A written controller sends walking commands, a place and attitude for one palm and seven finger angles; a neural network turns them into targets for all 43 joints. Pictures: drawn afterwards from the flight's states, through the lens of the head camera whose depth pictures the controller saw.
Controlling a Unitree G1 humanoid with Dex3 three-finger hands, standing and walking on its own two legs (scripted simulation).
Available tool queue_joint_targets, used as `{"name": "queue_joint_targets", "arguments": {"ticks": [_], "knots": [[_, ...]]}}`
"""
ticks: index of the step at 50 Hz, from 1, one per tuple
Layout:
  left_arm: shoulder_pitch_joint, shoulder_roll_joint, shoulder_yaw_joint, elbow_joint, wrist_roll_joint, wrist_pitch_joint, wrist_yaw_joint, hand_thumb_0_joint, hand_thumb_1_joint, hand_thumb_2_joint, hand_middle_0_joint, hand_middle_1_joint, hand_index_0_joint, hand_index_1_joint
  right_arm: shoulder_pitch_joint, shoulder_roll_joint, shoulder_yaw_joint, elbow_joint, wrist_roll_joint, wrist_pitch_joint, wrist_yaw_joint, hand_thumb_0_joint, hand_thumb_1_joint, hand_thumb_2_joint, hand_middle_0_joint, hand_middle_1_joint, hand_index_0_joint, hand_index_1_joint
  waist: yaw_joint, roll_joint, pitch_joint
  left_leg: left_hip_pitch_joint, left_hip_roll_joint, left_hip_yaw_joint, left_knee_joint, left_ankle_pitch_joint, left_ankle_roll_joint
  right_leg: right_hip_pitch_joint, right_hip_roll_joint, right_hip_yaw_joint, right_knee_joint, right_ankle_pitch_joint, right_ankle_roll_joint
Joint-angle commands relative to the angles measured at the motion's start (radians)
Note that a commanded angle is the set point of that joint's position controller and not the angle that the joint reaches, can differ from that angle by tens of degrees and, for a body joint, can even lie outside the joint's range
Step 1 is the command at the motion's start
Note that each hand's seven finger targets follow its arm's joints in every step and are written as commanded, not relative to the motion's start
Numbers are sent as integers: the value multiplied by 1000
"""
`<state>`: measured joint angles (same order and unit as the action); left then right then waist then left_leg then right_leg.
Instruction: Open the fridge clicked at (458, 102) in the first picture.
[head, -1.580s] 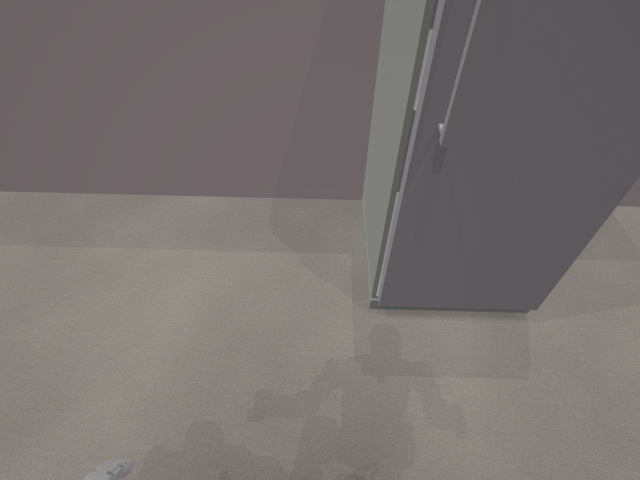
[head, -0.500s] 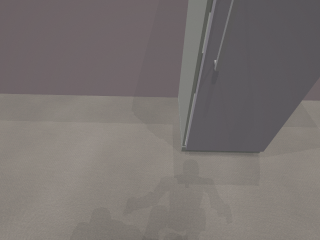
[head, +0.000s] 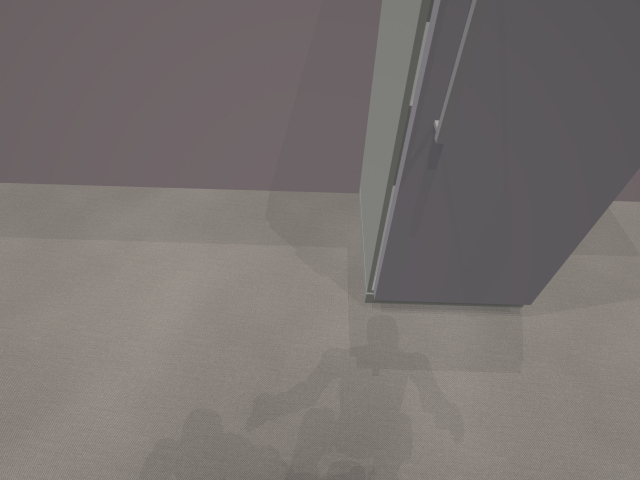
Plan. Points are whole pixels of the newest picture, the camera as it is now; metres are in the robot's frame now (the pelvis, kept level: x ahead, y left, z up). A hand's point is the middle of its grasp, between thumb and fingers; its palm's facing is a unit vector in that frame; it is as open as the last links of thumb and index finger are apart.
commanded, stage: walk to a spot facing it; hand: left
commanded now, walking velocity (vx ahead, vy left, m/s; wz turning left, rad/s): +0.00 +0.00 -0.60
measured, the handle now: (465, 39) +0.77 -0.20 +0.21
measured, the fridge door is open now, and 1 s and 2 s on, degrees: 0 0 0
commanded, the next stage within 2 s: none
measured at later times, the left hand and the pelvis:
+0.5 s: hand out of the picture +0.05 +0.15 -0.17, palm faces -0.18 -0.94 -0.28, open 7.4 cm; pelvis -0.02 -0.04 -0.02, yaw -15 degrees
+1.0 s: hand out of the picture +0.15 +0.18 -0.18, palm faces -0.44 -0.86 -0.25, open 7.4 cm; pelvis -0.01 +0.02 -0.01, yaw -32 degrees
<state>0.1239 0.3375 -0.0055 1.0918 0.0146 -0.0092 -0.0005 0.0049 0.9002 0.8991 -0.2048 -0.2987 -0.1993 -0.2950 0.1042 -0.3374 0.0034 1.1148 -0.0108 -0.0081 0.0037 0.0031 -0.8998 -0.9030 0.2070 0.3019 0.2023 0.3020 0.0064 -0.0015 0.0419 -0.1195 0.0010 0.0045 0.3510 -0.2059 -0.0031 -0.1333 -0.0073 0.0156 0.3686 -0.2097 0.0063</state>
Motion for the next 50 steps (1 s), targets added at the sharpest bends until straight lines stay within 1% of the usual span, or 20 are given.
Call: {"name": "queue_joint_targets", "arguments": {"ticks": [1,3,8,10,12,14,16,17,18,19,20,25,31,39,45,46,47,48,49,50], "knots": [[-13,161,40,-72,-3,-2,15,0,900,900,-200,-300,-200,-300,-3,-150,-42,-65,0,-20,-24,0,-900,-900,200,300,200,300,-11,4,-85,47,131,-53,0,215,17,-28,-106,107,-3,264,-35],[26,102,32,-79,-3,22,18,0,900,900,-200,-300,-200,-300,36,-87,-34,-71,0,-3,-29,0,-900,-900,200,300,200,300,-13,-4,-70,41,136,-20,31,207,6,-68,-97,115,41,290,-25],[40,90,54,-142,2,47,6,0,900,900,-200,-300,-200,-300,48,-127,-70,-139,-4,16,-39,0,-900,-900,200,300,200,300,-17,77,-45,28,222,-49,25,156,52,-207,-24,83,220,178,-12],[51,61,61,-167,3,59,0,0,900,900,-200,-300,-200,-300,36,-136,-82,-162,-5,14,-38,0,-900,-900,200,300,200,300,-13,178,-24,0,333,-104,-33,226,135,-277,14,16,451,-176,8],[70,48,74,-185,3,64,-2,0,900,900,-200,-300,-200,-300,14,-124,-87,-189,-7,10,-39,0,-900,-900,200,300,200,300,3,176,-41,-21,388,-91,-23,316,186,-281,-21,31,577,-304,11],[116,25,79,-192,4,61,-10,0,900,900,-200,-300,-200,-300,-30,-119,-94,-215,-15,11,-38,0,-900,-900,200,300,200,300,34,163,-53,-49,364,-9,55,340,147,-212,-50,2,474,-278,3],[207,26,86,-174,8,49,-15,0,900,900,-200,-300,-200,-300,-46,-115,-100,-222,-11,18,-34,0,-900,-900,200,300,200,300,73,101,-86,-103,293,81,227,224,67,-78,-29,-47,255,-71,7],[257,81,100,-166,15,34,-9,0,900,900,-200,-300,-200,-300,-32,-74,-96,-230,-3,27,-30,0,-900,-900,200,300,200,300,93,-93,-78,-200,198,145,447,5,-6,-7,-104,80,51,138,-13],[253,181,116,-174,23,18,9,0,900,900,-200,-300,-200,-300,-1,13,-78,-265,-1,29,-23,0,-900,-900,200,300,200,300,65,-399,-48,-462,38,139,702,-394,-63,39,-332,490,-52,420,-112],[275,168,116,-180,6,23,20,0,900,900,-200,-300,-200,-300,-23,-12,-81,-272,1,35,-30,0,-900,-900,200,300,200,300,81,-280,-79,-436,48,-1,783,-398,-47,6,-364,503,-68,443,-194],[230,141,117,-194,7,25,25,0,900,900,-200,-300,-200,-300,-27,-10,-86,-267,3,37,-28,0,-900,-900,200,300,200,300,54,-215,-56,-445,75,-34,813,-324,-40,-24,-324,445,-80,285,-206],[162,69,107,-220,1,12,20,0,900,900,-200,-300,-200,-300,2,11,-85,-228,-5,33,-26,0,-900,-900,200,300,200,300,16,-79,-95,-436,77,-29,791,-152,-68,-1,-205,338,-19,330,-177],[214,55,114,-205,1,14,16,0,900,900,-200,-300,-200,-300,-9,18,-87,-240,-8,38,-34,0,-900,-900,200,300,200,300,34,-98,-111,-481,63,-45,754,-123,-83,67,-173,367,-21,318,-149],[205,79,122,-221,11,26,17,0,900,900,-200,-300,-200,-300,-64,19,-82,-286,0,29,-40,0,-900,-900,200,300,200,300,52,-113,-95,-389,33,-47,549,-204,-72,7,-165,486,-14,322,-202],[101,101,127,-259,11,39,15,0,900,900,-200,-300,-200,-300,61,18,-82,-281,15,11,-46,0,-900,-900,200,300,200,300,-3,-153,-133,-133,-13,-34,209,-140,-34,-114,-112,519,28,309,-146],[79,93,125,-265,7,42,14,0,900,900,-200,-300,-200,-300,116,13,-83,-271,17,6,-48,0,-900,-900,200,300,200,300,-31,-151,-147,-16,-6,-29,97,-65,-29,-186,-77,490,66,242,-106],[68,56,119,-279,2,43,11,0,900,900,-200,-300,-200,-300,166,-28,-88,-260,13,-6,-56,0,-900,-900,200,300,200,300,-55,-44,-167,130,88,-107,-12,-50,-1,-310,4,411,160,114,-60],[94,-4,109,-295,-7,45,-3,0,900,900,-200,-300,-200,-300,143,-121,-103,-279,0,-10,-55,0,-900,-900,200,300,200,300,-39,251,-148,209,346,-382,-124,-43,69,-506,143,222,369,-221,1],[76,21,119,-295,10,44,-3,0,900,900,-200,-300,-200,-300,113,-144,-105,-298,-2,1,-52,0,-900,-900,200,300,200,300,-32,242,-85,58,484,-452,-121,30,142,-516,102,111,591,-360,40],[96,41,131,-291,20,44,-11,0,900,900,-200,-300,-200,-300,66,-106,-91,-323,-10,1,-51,0,-900,-900,200,300,200,300,1,149,-49,-59,456,-395,-115,71,175,-471,62,108,736,-309,55]]}}
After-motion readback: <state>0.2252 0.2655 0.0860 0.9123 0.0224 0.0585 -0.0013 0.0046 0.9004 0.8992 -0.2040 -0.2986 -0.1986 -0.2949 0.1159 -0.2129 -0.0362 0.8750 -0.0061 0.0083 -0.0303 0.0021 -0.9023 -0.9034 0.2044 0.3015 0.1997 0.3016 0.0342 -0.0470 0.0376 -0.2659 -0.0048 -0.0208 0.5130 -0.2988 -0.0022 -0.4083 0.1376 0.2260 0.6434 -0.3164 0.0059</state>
